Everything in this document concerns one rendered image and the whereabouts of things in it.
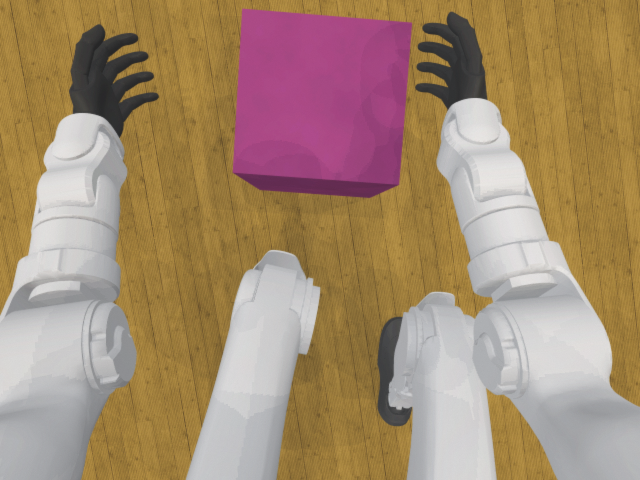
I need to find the robot right forearm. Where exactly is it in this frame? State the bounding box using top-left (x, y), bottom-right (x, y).
top-left (436, 98), bottom-right (612, 374)

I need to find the robot right thigh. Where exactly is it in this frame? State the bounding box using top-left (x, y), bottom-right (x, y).
top-left (397, 304), bottom-right (497, 480)

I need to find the robot right upper arm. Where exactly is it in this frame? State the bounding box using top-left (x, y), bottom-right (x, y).
top-left (472, 295), bottom-right (640, 480)

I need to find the left robot shin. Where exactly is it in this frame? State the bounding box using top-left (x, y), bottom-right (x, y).
top-left (230, 250), bottom-right (306, 325)

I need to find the left robot hand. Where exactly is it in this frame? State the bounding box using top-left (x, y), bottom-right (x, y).
top-left (69, 24), bottom-right (159, 138)

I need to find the robot left upper arm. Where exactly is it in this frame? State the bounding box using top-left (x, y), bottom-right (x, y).
top-left (0, 299), bottom-right (137, 480)

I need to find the carton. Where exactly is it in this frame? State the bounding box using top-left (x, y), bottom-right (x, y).
top-left (233, 9), bottom-right (412, 198)

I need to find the right robot hand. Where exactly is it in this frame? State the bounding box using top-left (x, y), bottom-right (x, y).
top-left (415, 12), bottom-right (487, 111)

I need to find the robot left forearm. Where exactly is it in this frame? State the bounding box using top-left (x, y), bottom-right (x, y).
top-left (0, 113), bottom-right (127, 322)

